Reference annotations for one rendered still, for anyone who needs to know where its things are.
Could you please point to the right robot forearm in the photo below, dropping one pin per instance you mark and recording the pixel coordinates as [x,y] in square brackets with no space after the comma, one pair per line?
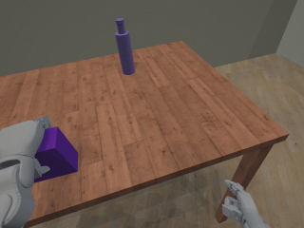
[252,220]

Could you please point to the sponge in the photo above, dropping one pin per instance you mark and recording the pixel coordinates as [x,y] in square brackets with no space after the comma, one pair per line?
[56,152]

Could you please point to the table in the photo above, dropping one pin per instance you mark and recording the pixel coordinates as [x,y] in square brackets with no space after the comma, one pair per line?
[173,116]

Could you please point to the left robot forearm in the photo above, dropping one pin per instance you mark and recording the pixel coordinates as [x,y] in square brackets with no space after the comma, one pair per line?
[16,182]

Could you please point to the left robot hand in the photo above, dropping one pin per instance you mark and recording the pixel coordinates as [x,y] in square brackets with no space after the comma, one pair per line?
[24,139]

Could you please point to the right robot hand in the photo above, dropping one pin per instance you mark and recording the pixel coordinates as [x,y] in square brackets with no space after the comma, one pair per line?
[235,209]

